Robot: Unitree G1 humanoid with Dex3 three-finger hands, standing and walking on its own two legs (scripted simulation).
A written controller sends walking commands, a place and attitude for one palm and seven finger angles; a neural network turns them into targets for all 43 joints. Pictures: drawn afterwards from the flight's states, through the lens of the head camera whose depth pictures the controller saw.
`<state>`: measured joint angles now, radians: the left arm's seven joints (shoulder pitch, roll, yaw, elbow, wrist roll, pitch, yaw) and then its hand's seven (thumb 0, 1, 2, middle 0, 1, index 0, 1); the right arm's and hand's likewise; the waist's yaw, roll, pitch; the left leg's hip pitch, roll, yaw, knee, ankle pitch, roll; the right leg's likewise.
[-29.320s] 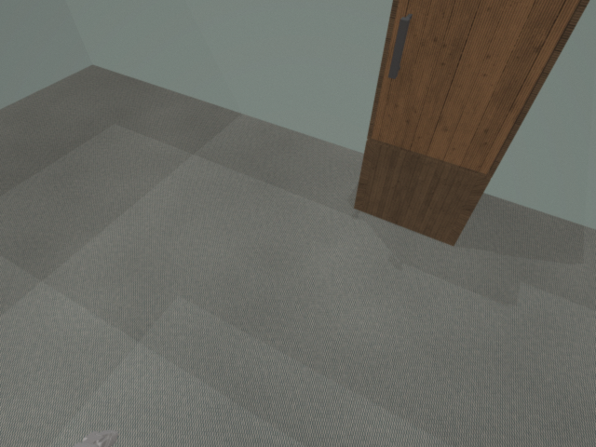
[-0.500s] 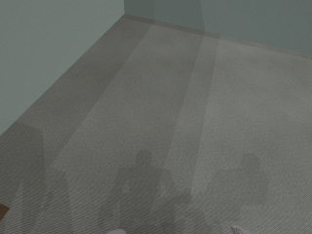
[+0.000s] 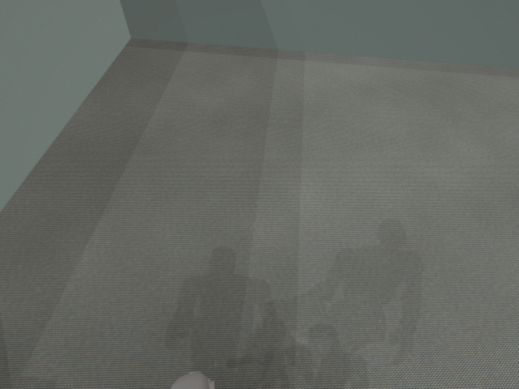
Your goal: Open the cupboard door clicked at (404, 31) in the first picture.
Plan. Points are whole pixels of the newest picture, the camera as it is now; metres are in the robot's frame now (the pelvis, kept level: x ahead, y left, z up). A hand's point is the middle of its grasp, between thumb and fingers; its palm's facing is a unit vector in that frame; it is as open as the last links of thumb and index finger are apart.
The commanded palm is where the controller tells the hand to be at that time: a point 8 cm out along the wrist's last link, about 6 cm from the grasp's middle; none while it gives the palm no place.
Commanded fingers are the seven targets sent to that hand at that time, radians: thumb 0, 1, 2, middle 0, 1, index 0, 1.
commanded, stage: walk to a spot facing it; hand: left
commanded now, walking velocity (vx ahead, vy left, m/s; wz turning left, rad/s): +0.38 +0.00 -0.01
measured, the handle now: out of the picture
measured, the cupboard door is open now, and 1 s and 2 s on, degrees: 40 40 40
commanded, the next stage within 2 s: turn to face it in 0.42 s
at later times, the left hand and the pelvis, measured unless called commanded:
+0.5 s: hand (177, 291) +0.32 +0.17 -0.16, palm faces -0.07 -0.98 -0.19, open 7.4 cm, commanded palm none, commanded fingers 0.00 0.90 0.90 -0.20 -0.30 -0.20 -0.30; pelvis +0.23 -0.01 +0.00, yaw -5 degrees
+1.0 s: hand (189, 250) +0.43 +0.17 -0.19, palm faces +0.17 -0.97 -0.20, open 7.3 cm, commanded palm none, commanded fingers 0.00 0.90 0.90 -0.20 -0.30 -0.20 -0.30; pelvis +0.38 -0.03 -0.02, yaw +8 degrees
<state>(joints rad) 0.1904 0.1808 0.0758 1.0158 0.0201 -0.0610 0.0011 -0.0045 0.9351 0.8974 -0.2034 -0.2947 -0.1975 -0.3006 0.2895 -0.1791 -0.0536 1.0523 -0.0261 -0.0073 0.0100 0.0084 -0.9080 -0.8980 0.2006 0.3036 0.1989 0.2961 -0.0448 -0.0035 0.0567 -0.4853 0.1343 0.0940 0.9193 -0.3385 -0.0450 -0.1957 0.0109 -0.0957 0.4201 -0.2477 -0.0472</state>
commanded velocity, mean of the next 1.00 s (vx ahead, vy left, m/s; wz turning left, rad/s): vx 0.16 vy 0.00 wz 0.22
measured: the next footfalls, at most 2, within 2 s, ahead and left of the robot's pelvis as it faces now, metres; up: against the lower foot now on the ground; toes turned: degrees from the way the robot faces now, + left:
left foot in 0.16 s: +0.22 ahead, +0.14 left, +0.00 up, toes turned +7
right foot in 0.54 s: +0.36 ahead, -0.14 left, +0.00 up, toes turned -12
